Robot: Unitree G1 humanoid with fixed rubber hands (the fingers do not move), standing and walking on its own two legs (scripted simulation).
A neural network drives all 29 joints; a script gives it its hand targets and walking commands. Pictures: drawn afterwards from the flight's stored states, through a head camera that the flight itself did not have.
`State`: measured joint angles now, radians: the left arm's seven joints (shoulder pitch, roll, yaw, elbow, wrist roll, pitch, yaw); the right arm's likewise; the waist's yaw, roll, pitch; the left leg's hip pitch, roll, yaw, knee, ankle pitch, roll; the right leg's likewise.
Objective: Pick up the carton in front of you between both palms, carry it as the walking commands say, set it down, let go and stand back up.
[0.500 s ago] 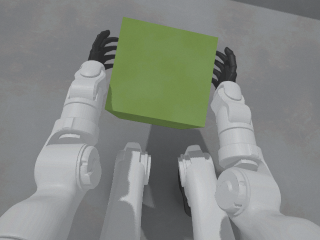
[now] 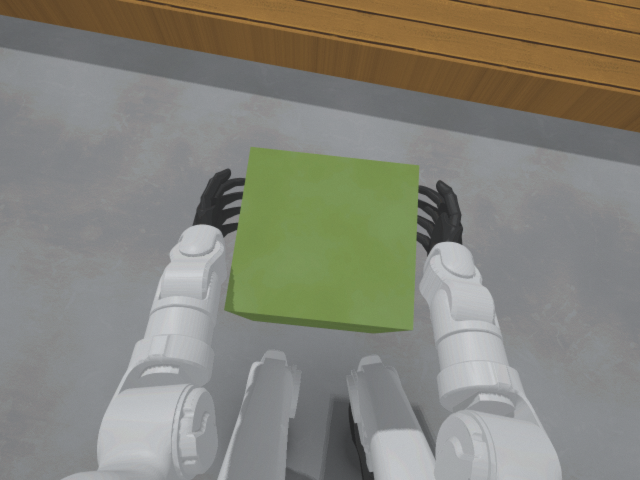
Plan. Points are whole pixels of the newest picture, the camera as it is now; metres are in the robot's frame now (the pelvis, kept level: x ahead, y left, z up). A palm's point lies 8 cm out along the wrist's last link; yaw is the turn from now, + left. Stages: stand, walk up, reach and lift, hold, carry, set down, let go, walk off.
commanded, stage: reach and lift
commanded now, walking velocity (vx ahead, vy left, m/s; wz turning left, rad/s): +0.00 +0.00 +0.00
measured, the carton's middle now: (322, 255) +0.41 +0.02 -0.13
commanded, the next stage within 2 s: hold in 1.86 s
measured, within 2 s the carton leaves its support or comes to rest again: neither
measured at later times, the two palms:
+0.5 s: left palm (173, 207) +0.38 +0.16 +0.10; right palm (518, 216) +0.38 -0.14 +0.11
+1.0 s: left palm (118, 179) +0.34 +0.15 +0.21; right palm (636, 173) +0.36 -0.15 +0.22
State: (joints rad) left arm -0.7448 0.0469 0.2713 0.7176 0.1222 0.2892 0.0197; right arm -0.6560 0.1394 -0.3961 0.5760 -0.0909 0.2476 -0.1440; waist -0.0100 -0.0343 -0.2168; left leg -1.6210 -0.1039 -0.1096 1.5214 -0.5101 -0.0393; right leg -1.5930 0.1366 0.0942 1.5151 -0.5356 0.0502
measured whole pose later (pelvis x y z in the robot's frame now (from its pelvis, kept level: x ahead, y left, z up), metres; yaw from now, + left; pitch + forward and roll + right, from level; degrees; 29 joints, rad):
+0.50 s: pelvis +0.05 +0.00 +0.14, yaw +1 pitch +19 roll +0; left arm -0.37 -0.08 0.27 0.62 0.16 0.27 0.04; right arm -0.34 0.17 -0.32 0.56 -0.16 0.24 -0.09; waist -0.01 -0.02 -0.20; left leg -0.85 -0.09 -0.13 0.90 -0.37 -0.02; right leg -0.83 0.09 0.14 0.90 -0.40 0.02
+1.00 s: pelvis +0.06 +0.00 +0.20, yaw +1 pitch -2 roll +0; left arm -0.27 -0.15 0.26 0.42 0.28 0.62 0.03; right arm -0.30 0.16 -0.29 0.44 -0.28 0.59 -0.02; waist 0.00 -0.01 -0.08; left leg -0.19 -0.06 -0.14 0.46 -0.22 -0.01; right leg -0.18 0.06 0.15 0.47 -0.25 0.00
